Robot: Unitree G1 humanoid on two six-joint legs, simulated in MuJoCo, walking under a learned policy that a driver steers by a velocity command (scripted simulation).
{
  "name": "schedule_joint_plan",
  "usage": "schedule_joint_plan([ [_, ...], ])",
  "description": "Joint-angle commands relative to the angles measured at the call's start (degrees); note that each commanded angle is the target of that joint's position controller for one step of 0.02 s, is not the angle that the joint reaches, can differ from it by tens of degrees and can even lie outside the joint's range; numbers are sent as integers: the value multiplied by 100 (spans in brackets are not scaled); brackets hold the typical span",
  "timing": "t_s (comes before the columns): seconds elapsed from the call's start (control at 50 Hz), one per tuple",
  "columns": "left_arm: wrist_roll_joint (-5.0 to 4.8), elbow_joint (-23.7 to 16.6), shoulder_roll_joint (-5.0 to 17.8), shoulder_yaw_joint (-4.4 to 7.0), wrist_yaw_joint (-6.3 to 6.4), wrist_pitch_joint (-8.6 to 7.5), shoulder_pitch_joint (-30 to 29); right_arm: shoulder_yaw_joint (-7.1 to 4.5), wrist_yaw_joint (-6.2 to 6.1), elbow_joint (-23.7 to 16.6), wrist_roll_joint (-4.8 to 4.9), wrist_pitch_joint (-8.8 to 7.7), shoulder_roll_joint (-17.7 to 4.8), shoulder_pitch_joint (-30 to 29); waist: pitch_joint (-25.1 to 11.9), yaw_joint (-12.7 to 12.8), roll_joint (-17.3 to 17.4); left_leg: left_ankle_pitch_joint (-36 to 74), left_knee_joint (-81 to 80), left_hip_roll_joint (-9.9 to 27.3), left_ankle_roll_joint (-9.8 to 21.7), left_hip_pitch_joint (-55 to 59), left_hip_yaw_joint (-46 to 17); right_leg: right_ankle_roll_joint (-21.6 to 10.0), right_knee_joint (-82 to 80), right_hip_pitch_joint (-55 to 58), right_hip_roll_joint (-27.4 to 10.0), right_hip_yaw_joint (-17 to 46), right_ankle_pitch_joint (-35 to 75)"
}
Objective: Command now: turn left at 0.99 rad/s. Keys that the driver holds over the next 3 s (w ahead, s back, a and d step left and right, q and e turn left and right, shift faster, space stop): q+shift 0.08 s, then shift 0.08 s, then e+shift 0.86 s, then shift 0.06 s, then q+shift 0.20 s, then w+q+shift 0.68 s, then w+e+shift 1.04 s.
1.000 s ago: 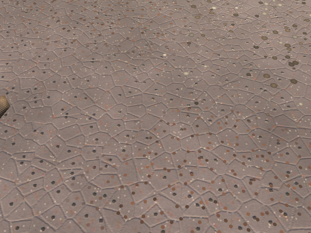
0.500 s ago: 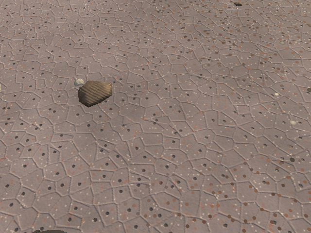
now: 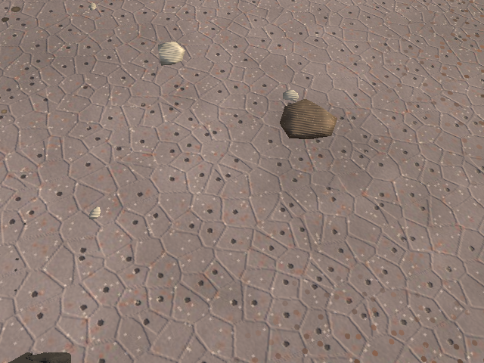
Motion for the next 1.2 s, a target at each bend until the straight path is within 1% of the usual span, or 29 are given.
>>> schedule_joint_plan([
  [0.02,-38,-382,274,31,-35,-96,-192,-311,-94,-455,37,-60,-1016,-270,-1044,43,853,1615,-500,1089,878,1030,-1591,63,-849,1,214,201,223],
  [0.16,-77,-311,450,64,-181,-173,30,-246,-17,-468,19,-2,-891,-418,-1132,-42,1244,1842,-94,994,785,878,-2283,-115,-2253,1143,192,214,206],
  [0.2,-19,-236,408,44,-230,-209,268,-118,-9,-403,22,-7,-626,-423,-1136,73,1028,1311,187,774,516,645,-2013,-338,-3318,2032,-97,120,1423],
  [0.22,106,-358,528,12,-227,-208,116,18,-1,-302,-106,-32,-236,-22,-1233,-151,189,-8,784,302,195,390,-1534,-615,-3701,2513,-899,1074,2226],
  [0.24,246,-378,578,-52,-221,-177,-229,54,-3,-260,-152,-72,-121,357,-855,-609,-1061,-1823,1210,-448,-197,22,-807,-1436,-3892,2224,-1579,2091,2851],
  [0.26,265,-419,73,-212,-240,-216,-358,21,-23,-179,-247,-112,-328,269,-728,-496,-1151,-2158,1456,-66,-514,134,-679,-1950,-4148,1794,-1873,2713,2157],
  [0.28,153,-440,-8,-261,-262,-218,-462,-15,-19,-133,-251,-143,-443,70,-585,-440,-991,-1695,1181,153,-605,253,-483,-1808,-4110,1767,-1571,2451,1657],
  [0.32,-115,-407,409,-129,-217,-103,-369,-13,19,-39,-287,-208,-299,-239,-527,-284,-860,-530,-5,120,-605,677,-196,-1251,-3855,1830,-878,1849,973],
  [0.34,-169,-427,718,-35,-176,-55,-203,-37,42,-42,-234,-226,-333,-368,-489,-185,-841,-296,-59,34,-560,817,-64,-1144,-3792,1776,-764,1856,978],
  [0.38,-186,-514,962,68,-130,11,73,-81,40,-14,-156,-257,-411,-368,-508,-78,-681,-507,189,-74,-425,796,202,-1143,-3753,1706,-722,2064,935],
  [0.46,-250,-748,766,100,-60,107,-42,-138,41,127,-125,-356,-281,-68,-714,-164,-697,-432,45,55,-204,857,230,-1208,-3332,1615,-622,2194,1392],
  [0.5,-289,-876,659,98,-64,153,22,-219,54,194,-163,-370,-426,-26,-800,-69,138,155,-352,566,100,1301,-210,-920,-2637,1047,-161,1616,1208],
  [0.54,-273,-886,495,73,-122,167,338,-279,13,181,-270,-357,-620,-148,-751,44,1458,1942,-842,2122,1010,1880,-1467,-439,-980,-119,411,423,-803],
  [0.56,-234,-853,740,170,-155,177,395,-228,-38,67,-266,-379,-480,-242,-763,3,1195,2747,-811,2681,1381,1804,-1639,-245,303,-428,92,261,-1603],
  [0.6,-252,-783,714,205,-199,283,525,-171,-119,7,-136,-374,-357,-586,-596,186,467,2761,-695,2375,1132,1474,-778,-33,1006,-402,-342,118,-1182],
  [0.64,-260,-889,400,67,-261,346,292,-218,-133,95,-92,-340,-535,-533,-377,1,627,2617,-761,1957,925,1528,-40,79,562,-527,-545,-194,-578],
  [0.7,-261,-1123,281,-27,-393,360,72,-289,-93,157,-120,-245,-731,-412,-520,-181,864,2562,-666,1810,828,1381,687,14,-533,213,-594,-597,-366],
  [0.78,-239,-1059,573,137,-378,464,577,-346,78,251,88,-311,-845,-397,-777,60,905,2309,88,1943,481,1207,1210,-294,-2077,1432,-211,-1144,326],
  [0.8,-224,-939,737,250,-299,483,970,-308,125,335,104,-364,-666,-232,-927,217,601,2111,867,1717,183,833,1557,-505,-2596,2240,-2,-1059,748],
  [0.82,-228,-924,1308,448,-191,457,1469,-261,162,317,-4,-424,-493,-45,-996,415,-482,562,2317,1206,-344,-530,1828,-990,-3070,3532,-494,216,2905],
  [0.84,-49,-1159,2102,530,-162,342,1385,-78,161,-171,-265,-467,-61,-380,-1367,204,-2132,-2983,3960,207,-775,-2373,1316,-2382,-3323,4176,-2147,3177,4408],
  [0.86,80,-1173,1660,420,-255,157,1449,-143,107,-154,-209,-458,-399,-856,-1782,654,-1087,-2946,4629,228,-723,-2432,248,-2718,-3630,3881,-2349,3285,3643],
  [0.88,41,-1093,1478,337,-242,51,1256,-147,67,-180,-82,-449,-466,-1007,-1347,477,-808,-2427,4610,298,-578,-2455,141,-2454,-3719,3504,-2059,2800,2885],
  [0.9,-118,-1052,1274,296,-187,36,977,-164,13,-83,-106,-439,-500,-902,-989,275,-442,-1881,4235,417,-513,-2439,128,-2087,-3755,3197,-1687,2388,2226],
  [0.92,-222,-1101,1114,230,-122,87,637,-190,-47,-22,-170,-419,-572,-847,-818,123,-396,-1451,3831,476,-520,-2299,93,-1842,-3750,2897,-1463,2131,2029],
  [0.96,-155,-1198,1051,178,-7,174,315,-185,-11,88,-194,-400,-510,-693,-875,-75,-504,-900,3580,251,-614,-1662,178,-1700,-3724,2346,-1110,1796,2313],
  [1.06,-170,-1135,1014,171,110,248,413,-47,52,257,-115,-371,-237,-651,-1036,3,-556,-447,2282,12,-792,-1295,152,-1583,-3521,2392,-906,1852,2006],
  [1.14,-18,-1054,716,0,55,275,400,7,112,321,-74,-338,-269,-599,-1061,185,-833,-419,1855,297,-776,-635,363,-1595,-3335,2113,-1033,1775,2128],
  [1.2,75,-858,198,-263,-58,218,345,110,201,333,-68,-387,-79,-542,-958,178,-777,-385,1027,526,-608,249,478,-1555,-3306,1850,-1073,1620,2071],
])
